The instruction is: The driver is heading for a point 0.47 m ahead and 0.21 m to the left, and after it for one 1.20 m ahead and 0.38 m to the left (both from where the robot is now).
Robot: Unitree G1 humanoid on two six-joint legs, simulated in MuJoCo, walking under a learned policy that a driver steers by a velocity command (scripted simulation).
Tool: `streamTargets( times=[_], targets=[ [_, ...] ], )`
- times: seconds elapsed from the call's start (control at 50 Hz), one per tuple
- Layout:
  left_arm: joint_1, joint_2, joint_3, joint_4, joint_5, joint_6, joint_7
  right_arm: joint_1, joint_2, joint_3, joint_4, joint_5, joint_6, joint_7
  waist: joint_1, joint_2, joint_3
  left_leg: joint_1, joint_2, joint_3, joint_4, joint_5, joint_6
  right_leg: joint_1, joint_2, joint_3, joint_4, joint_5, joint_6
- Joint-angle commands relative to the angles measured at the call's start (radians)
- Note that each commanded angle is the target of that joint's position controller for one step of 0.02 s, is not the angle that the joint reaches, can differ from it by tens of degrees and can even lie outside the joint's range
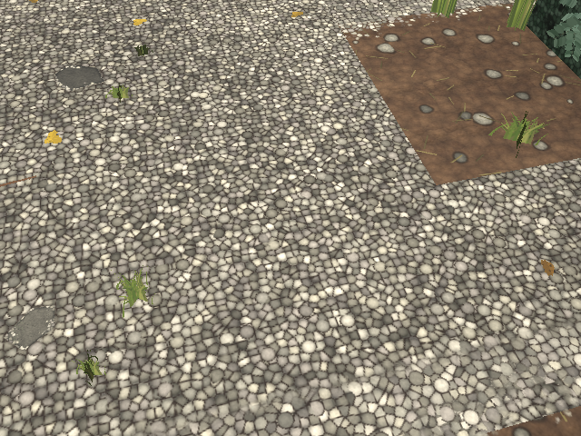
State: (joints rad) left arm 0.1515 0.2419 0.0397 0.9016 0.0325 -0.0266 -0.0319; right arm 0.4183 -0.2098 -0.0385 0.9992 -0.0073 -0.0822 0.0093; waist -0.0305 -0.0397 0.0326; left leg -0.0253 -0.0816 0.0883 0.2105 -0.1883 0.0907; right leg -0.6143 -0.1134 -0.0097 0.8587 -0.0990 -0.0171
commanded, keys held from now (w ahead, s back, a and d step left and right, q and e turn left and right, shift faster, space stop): w+q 0.68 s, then q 0.32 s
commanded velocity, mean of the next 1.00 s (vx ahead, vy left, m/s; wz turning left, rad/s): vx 0.43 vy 0.00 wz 0.47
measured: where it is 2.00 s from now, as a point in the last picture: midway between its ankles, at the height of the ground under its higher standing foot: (255, 424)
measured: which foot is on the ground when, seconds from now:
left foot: down 0.00-0.22, up 0.24-0.74, down 0.76-1.00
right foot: up 0.00-0.20, down 0.22-0.74, up 0.76-1.00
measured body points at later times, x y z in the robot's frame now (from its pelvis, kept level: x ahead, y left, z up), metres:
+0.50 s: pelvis +0.26 -0.04 +0.00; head +0.28 -0.05 +0.45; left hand +0.21 +0.22 -0.13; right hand +0.42 -0.28 -0.14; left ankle +0.30 +0.11 -0.67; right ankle +0.25 -0.12 -0.75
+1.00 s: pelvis +0.45 +0.07 -0.01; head +0.49 +0.11 +0.44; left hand +0.43 +0.36 -0.14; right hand +0.65 -0.14 -0.13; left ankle +0.46 +0.12 -0.75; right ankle +0.57 -0.06 -0.67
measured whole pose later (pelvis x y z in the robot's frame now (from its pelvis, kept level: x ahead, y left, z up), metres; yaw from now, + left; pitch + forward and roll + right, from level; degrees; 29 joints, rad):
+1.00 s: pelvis +0.45 +0.07 -0.01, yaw +32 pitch +1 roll -1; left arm 0.13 0.25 0.05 0.80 0.03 0.00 0.02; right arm 0.23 -0.26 -0.07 0.86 0.00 -0.01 0.00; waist -0.02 -0.03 0.12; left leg -0.26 -0.13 0.00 0.41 -0.15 0.14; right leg -0.60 -0.10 0.03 1.10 -0.34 0.05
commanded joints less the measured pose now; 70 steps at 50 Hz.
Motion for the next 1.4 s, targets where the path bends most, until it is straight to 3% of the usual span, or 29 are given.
streamTargets(
  times=[0.02, 0.14, 0.18, 0.2, 0.22, 0.24, 0.26, 0.28, 0.3, 0.34, 0.44, 0.62, 0.68, 0.72, 0.74, 0.76, 0.78, 0.8, 0.82, 0.84, 0.88, 0.94, 1.04, 1.22, 1.32, 1.34, 1.36, 1.38, 1.4],
  targets=[
    [-0.121, 0.027, -0.004, -0.082, -0.004, -0.012, -0.002, 0.038, -0.124, -0.020, -0.025, 0.001, -0.014, -0.004, -0.007, 0.095, 0.067, -0.050, 0.253, -0.158, -0.099, 0.294, 0.108, -0.008, 0.020, -0.039, -0.139, 0.087, 0.013],
    [-0.196, 0.059, 0.000, -0.127, -0.011, -0.031, 0.008, 0.062, -0.158, -0.029, -0.005, -0.012, 0.000, -0.020, -0.009, 0.112, 0.060, 0.067, 0.295, -0.223, 0.021, 0.453, 0.107, 0.059, 0.064, -0.027, -0.286, 0.010, -0.009],
    [-0.070, 0.086, 0.014, -0.097, -0.011, -0.046, 0.018, 0.019, -0.175, -0.036, -0.013, -0.014, 0.002, -0.021, 0.054, 0.115, 0.009, 0.046, 0.280, -0.224, 0.150, 0.587, 0.080, 0.248, 0.105, -0.036, -0.352, -0.061, -0.034],
    [0.085, 0.113, 0.028, -0.047, -0.002, -0.060, 0.029, 0.004, -0.167, -0.035, -0.016, -0.009, 0.003, -0.018, 0.120, 0.070, -0.076, -0.012, 0.226, -0.186, 0.331, 0.585, 0.059, 0.457, 0.108, -0.035, -0.418, -0.029, -0.058],
    [0.261, 0.192, 0.050, -0.022, 0.024, -0.071, 0.046, -0.006, -0.126, -0.024, -0.051, 0.003, -0.001, -0.014, 0.179, -0.024, -0.216, -0.183, 0.160, -0.142, 0.608, 0.338, 0.037, 0.715, -0.087, 0.160, -0.439, -0.134, -0.105],
    [0.293, 0.299, 0.076, -0.027, 0.034, -0.062, 0.046, 0.112, -0.006, -0.003, -0.080, 0.038, 0.004, -0.015, 0.122, -0.254, -0.341, -0.524, -0.003, -0.055, 0.927, -0.314, -0.002, 0.961, -0.362, 0.584, -0.537, -0.214, -0.213],
    [0.222, 0.216, 0.063, -0.044, 0.008, -0.045, 0.043, 0.073, -0.126, -0.031, -0.060, 0.008, 0.018, -0.022, 0.111, -0.108, -0.286, -0.595, 0.051, -0.143, 1.027, -0.324, 0.015, 0.857, -0.330, 0.643, -0.594, -0.324, -0.212],
    [0.128, 0.134, 0.040, -0.058, 0.000, -0.045, 0.041, 0.008, -0.133, -0.041, -0.068, 0.002, 0.021, -0.016, 0.078, -0.033, -0.136, -0.608, 0.099, -0.157, 1.022, -0.227, 0.019, 0.715, -0.285, 0.478, -0.614, -0.334, -0.182],
    [0.079, 0.089, 0.030, -0.061, -0.001, -0.051, 0.039, -0.027, -0.106, -0.038, -0.075, 0.002, 0.022, -0.008, 0.058, -0.017, -0.064, -0.583, 0.134, -0.151, 0.986, -0.158, 0.013, 0.605, -0.238, 0.351, -0.649, -0.235, -0.158],
    [0.074, 0.053, 0.020, -0.043, -0.008, -0.063, 0.046, -0.034, -0.084, -0.040, -0.075, -0.019, 0.046, 0.008, 0.022, -0.059, -0.015, -0.527, 0.166, -0.141, 0.939, -0.110, -0.006, 0.497, -0.169, 0.178, -0.684, -0.095, -0.112],
    [0.153, 0.071, 0.028, -0.006, -0.018, -0.096, 0.045, -0.150, -0.058, -0.038, -0.127, -0.025, 0.082, 0.033, 0.011, -0.036, 0.009, -0.621, 0.188, -0.115, 0.897, 0.020, -0.035, 0.502, -0.161, 0.009, -0.727, 0.070, -0.124],
    [0.262, 0.109, 0.037, 0.040, -0.011, -0.083, 0.053, -0.443, -0.053, -0.014, -0.246, -0.029, 0.078, 0.063, 0.069, -0.027, 0.074, -0.599, 0.158, 0.012, 0.486, 0.154, -0.010, 0.621, -0.165, -0.192, -0.703, 0.250, -0.113],
    [0.277, 0.131, 0.043, 0.050, -0.008, -0.062, 0.061, -0.447, -0.070, -0.020, -0.259, -0.035, 0.077, 0.061, 0.056, -0.042, 0.059, -0.539, 0.107, 0.057, 0.428, 0.032, 0.038, 0.710, -0.178, -0.241, -0.592, 0.524, -0.098],
    [0.265, 0.162, 0.053, 0.049, -0.010, -0.042, 0.066, -0.315, -0.087, -0.033, -0.224, -0.039, 0.069, 0.047, 0.001, -0.056, -0.010, -0.395, 0.024, 0.090, 0.392, -0.049, 0.076, 0.730, -0.169, -0.266, -0.346, 0.849, -0.086],
    [0.254, 0.170, 0.055, 0.042, -0.018, -0.031, 0.064, -0.179, -0.105, -0.046, -0.181, -0.045, 0.054, 0.035, -0.054, -0.033, -0.093, -0.231, -0.011, 0.080, 0.312, 0.017, 0.101, 0.679, -0.155, -0.277, -0.131, 0.799, -0.064],
    [0.242, 0.156, 0.050, 0.019, -0.026, -0.032, 0.061, -0.040, -0.176, -0.072, -0.143, -0.060, 0.042, 0.018, -0.119, 0.035, -0.191, 0.019, 0.081, -0.058, 0.251, 0.132, 0.146, 0.481, -0.122, -0.278, 0.159, 0.481, -0.018],
    [0.312, 0.026, 0.024, -0.055, -0.039, -0.035, 0.044, -0.084, -0.324, -0.105, -0.168, -0.052, 0.046, 0.008, -0.020, 0.289, -0.296, 0.375, 0.438, -0.545, 0.305, 0.594, 0.323, 0.014, 0.073, -0.241, 0.551, -0.534, 0.054],
    [0.203, 0.123, 0.043, -0.073, -0.024, -0.037, 0.046, 0.002, -0.320, -0.107, -0.184, -0.009, 0.063, -0.004, -0.091, 0.092, -0.381, 0.359, 0.459, -0.656, 0.232, 0.764, 0.354, -0.034, 0.102, -0.021, 0.627, -0.505, 0.059],
    [0.140, 0.092, 0.034, -0.095, -0.040, -0.042, 0.049, -0.073, -0.293, -0.099, -0.179, -0.003, 0.068, -0.014, -0.058, 0.080, -0.246, 0.244, 0.437, -0.489, 0.214, 0.844, 0.327, -0.074, 0.050, 0.014, 0.598, -0.391, 0.050],
    [0.137, 0.085, 0.029, -0.087, -0.036, -0.046, 0.053, -0.142, -0.224, -0.082, -0.186, 0.008, 0.068, -0.016, -0.021, 0.047, -0.141, 0.104, 0.379, -0.406, 0.182, 0.824, 0.274, -0.045, 0.021, 0.017, 0.498, -0.322, 0.046],
    [0.164, 0.097, 0.036, -0.079, 0.002, -0.015, 0.055, -0.224, -0.155, -0.061, -0.202, 0.020, 0.069, -0.022, 0.046, 0.047, -0.073, -0.075, 0.283, -0.311, 0.134, 0.767, 0.212, 0.053, 0.003, 0.025, 0.391, -0.285, 0.058],
    [0.185, 0.072, 0.033, -0.088, 0.003, 0.029, 0.050, -0.204, -0.188, -0.064, -0.203, 0.005, 0.053, -0.012, 0.073, 0.046, -0.111, -0.139, 0.241, -0.278, 0.135, 0.831, 0.193, 0.108, 0.026, 0.018, 0.301, -0.255, 0.074],
    [0.074, 0.093, 0.034, -0.135, -0.002, 0.049, 0.054, -0.142, -0.206, -0.068, -0.208, 0.001, 0.064, -0.017, 0.037, 0.093, -0.115, -0.112, 0.217, -0.319, 0.129, 0.702, 0.149, 0.038, 0.037, 0.030, 0.184, -0.163, 0.080],
    [-0.019, 0.096, 0.023, -0.158, -0.022, 0.054, 0.061, -0.080, -0.189, -0.049, -0.190, -0.019, 0.081, -0.029, -0.012, 0.120, -0.069, -0.013, 0.256, -0.377, 0.162, 0.683, 0.140, 0.101, 0.074, 0.040, -0.036, -0.215, 0.036],
    [0.042, 0.080, 0.014, -0.134, -0.034, 0.043, 0.072, -0.141, -0.185, -0.034, -0.179, -0.009, 0.094, -0.037, 0.026, 0.120, -0.044, -0.060, 0.236, -0.402, 0.229, 0.637, 0.099, 0.340, 0.114, 0.019, -0.368, -0.199, -0.004],
    [0.084, 0.076, 0.011, -0.118, -0.026, 0.034, 0.075, -0.165, -0.177, -0.027, -0.181, 0.003, 0.093, -0.041, 0.057, 0.099, -0.047, -0.120, 0.211, -0.399, 0.248, 0.529, 0.053, 0.469, 0.087, 0.045, -0.535, -0.018, -0.013],
    [0.096, 0.125, 0.017, -0.117, -0.008, 0.022, 0.084, -0.139, -0.132, -0.012, -0.189, 0.006, 0.085, -0.041, 0.033, 0.001, -0.086, -0.188, 0.155, -0.361, 0.301, 0.347, 0.001, 0.593, -0.048, 0.176, -0.573, 0.184, -0.036],
    [0.038, 0.189, 0.020, -0.137, -0.014, 0.021, 0.081, -0.053, -0.102, -0.008, -0.172, 0.011, 0.087, -0.042, -0.033, -0.137, -0.086, -0.265, 0.026, -0.263, 0.340, -0.090, -0.033, 0.630, -0.211, 0.321, -0.521, 0.589, -0.138],
    [0.047, 0.143, 0.008, -0.128, -0.025, 0.025, 0.072, -0.063, -0.140, -0.013, -0.143, 0.000, 0.105, -0.048, 0.010, -0.147, -0.117, -0.214, 0.006, -0.207, 0.389, -0.304, -0.042, 0.561, -0.261, 0.350, -0.504, 0.631, -0.239]
  ],
)
Keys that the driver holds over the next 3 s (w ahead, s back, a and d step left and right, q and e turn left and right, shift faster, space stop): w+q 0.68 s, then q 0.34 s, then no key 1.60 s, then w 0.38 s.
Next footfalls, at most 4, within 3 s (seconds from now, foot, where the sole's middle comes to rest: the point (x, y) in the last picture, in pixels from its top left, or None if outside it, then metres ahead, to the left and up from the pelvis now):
0.22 right None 0.29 -0.12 -0.78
0.76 left None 0.50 0.14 -0.78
1.36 right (278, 375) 0.65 0.02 -0.78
1.60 left None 0.48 0.17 -0.78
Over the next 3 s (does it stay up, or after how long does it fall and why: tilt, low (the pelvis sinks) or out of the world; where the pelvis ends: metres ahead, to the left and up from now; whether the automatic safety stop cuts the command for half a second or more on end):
stays up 0.62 0.10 -0.01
